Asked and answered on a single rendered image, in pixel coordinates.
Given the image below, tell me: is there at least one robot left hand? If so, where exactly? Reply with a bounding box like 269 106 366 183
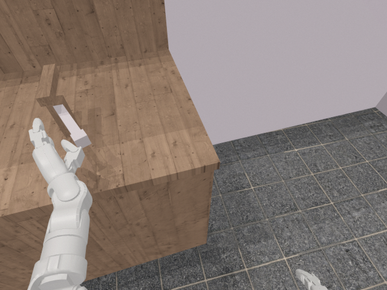
29 118 85 185

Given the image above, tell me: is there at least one tap lever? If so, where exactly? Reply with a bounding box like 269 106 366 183
53 104 91 148

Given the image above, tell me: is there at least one counter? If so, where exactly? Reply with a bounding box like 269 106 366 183
0 0 220 290

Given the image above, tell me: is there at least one robot left forearm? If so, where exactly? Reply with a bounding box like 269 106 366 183
27 173 93 290

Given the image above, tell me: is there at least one robot right hand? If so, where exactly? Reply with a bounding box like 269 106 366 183
296 269 328 290

